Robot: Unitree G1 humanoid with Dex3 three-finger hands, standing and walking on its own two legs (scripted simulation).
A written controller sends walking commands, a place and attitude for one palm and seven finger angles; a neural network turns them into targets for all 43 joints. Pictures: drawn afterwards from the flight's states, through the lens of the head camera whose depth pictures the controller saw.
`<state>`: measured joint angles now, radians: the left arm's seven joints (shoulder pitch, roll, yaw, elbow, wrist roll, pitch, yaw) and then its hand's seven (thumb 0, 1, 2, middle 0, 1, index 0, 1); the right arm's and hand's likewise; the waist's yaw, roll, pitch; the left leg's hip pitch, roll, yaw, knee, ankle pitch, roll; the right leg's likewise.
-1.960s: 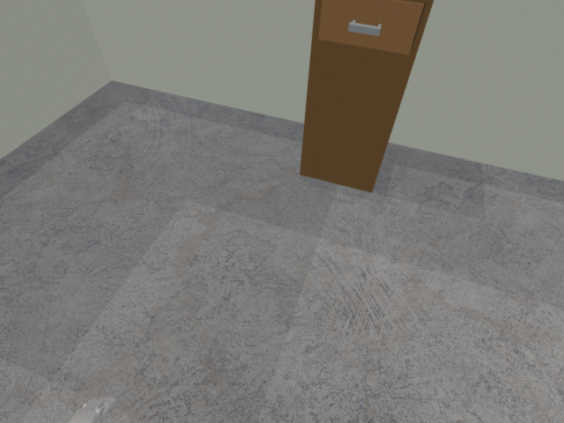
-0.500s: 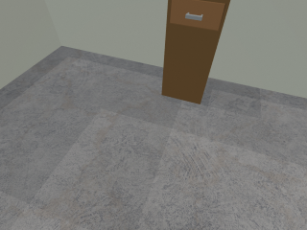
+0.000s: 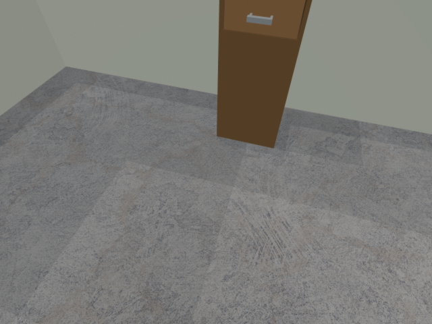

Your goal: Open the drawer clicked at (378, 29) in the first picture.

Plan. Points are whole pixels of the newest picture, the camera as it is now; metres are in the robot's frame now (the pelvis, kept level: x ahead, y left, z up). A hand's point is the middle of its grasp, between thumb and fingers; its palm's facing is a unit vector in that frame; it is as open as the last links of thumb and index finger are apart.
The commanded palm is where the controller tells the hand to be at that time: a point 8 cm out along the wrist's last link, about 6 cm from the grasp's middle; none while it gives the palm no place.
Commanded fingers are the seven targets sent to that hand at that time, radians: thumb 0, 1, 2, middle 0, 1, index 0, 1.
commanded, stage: walk to a spot facing it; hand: left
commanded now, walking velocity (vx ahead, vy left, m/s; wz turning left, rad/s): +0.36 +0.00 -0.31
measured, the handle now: (260, 18) +1.28 -0.09 +0.03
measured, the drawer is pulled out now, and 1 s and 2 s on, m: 0.00 0.00 0.00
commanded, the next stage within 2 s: turn to face it in 0.82 s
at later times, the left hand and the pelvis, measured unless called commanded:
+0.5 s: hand (130, 246) +0.31 +0.24 -0.15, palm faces -0.17 -0.96 -0.21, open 7.4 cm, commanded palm none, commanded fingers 0.00 0.90 0.90 -0.20 -0.30 -0.20 -0.30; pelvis +0.20 +0.05 +0.02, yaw -15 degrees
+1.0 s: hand (199, 177) +0.53 +0.10 -0.15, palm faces -0.43 -0.88 -0.22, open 7.2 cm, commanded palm none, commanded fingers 0.00 0.90 0.90 -0.20 -0.30 -0.20 -0.30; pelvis +0.39 -0.05 +0.02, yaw -26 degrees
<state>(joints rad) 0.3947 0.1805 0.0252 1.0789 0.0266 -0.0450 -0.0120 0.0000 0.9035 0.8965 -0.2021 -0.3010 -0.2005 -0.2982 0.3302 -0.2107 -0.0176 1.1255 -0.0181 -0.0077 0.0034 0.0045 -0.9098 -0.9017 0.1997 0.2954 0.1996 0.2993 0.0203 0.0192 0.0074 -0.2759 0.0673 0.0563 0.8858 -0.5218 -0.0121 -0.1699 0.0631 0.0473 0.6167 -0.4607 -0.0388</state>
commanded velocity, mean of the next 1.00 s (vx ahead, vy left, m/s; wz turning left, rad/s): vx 0.29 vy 0.00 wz -0.32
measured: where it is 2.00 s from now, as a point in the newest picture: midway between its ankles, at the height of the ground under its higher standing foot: (236, 266)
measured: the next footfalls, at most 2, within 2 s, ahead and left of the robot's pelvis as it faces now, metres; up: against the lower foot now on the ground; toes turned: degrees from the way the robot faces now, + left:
left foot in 0.22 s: +0.23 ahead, +0.14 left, +0.00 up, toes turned +0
right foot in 0.74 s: +0.40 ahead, -0.16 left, +0.00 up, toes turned -29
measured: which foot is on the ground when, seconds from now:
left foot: up 0.00-0.20, down 0.22-0.76, up 0.78-1.00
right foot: down 0.00-0.22, up 0.24-0.72, down 0.74-1.00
